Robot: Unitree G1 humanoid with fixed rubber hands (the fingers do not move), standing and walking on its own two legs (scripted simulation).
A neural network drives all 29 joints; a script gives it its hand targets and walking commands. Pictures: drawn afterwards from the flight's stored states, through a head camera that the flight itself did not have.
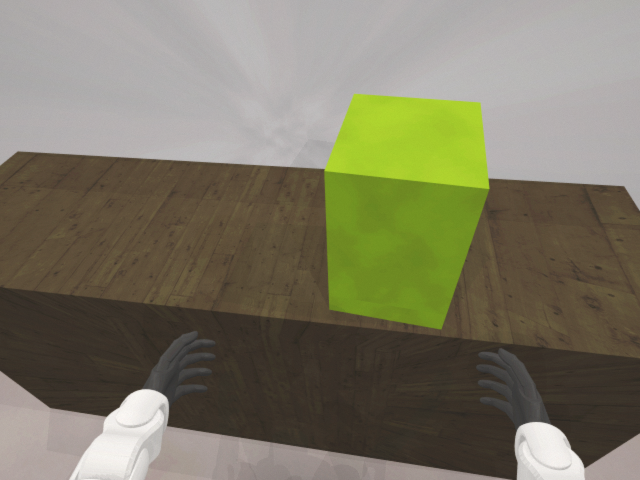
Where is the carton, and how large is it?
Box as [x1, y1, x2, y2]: [324, 94, 488, 328]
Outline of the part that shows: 354,94 324,170 329,309 429,327 441,328 488,191 488,179 480,102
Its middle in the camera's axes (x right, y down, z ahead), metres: +0.12 -0.04 +0.61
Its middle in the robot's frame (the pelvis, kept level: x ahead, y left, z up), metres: +0.50 -0.10 +0.06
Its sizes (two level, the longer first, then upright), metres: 0.203 0.184 0.285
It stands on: a pedestal, 0.68 m high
